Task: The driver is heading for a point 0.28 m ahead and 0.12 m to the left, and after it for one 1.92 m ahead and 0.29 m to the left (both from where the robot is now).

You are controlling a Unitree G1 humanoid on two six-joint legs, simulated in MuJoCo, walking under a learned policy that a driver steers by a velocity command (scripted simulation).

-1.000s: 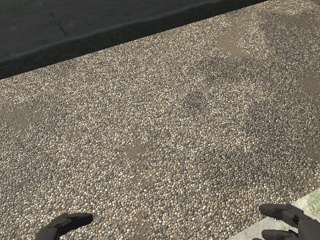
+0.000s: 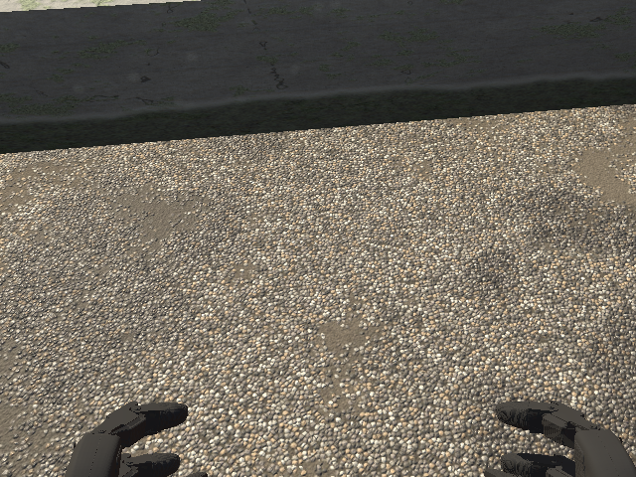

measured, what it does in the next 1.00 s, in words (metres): steps to the left, turning left: left foot, then left foot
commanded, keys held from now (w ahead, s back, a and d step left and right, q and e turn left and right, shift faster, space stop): w+q+shift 0.66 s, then w+shift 0.16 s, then shift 0.18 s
